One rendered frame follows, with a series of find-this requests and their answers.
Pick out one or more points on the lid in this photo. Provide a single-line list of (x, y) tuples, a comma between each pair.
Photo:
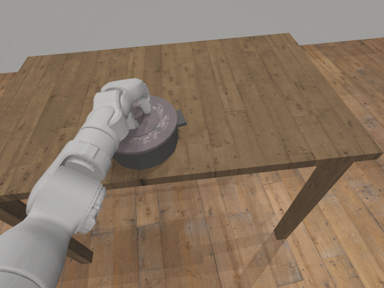
[(154, 130)]

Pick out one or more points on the knob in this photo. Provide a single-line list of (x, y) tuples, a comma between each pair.
[(138, 113)]

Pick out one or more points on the left robot forearm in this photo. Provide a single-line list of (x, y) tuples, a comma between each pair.
[(92, 149)]

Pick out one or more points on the robot left upper arm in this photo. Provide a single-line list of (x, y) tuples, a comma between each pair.
[(33, 252)]

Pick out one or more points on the pot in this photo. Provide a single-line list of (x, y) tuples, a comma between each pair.
[(153, 157)]

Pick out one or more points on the robot left hand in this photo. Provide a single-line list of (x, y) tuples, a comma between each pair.
[(139, 91)]

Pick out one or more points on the table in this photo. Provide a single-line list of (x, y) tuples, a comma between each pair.
[(252, 104)]

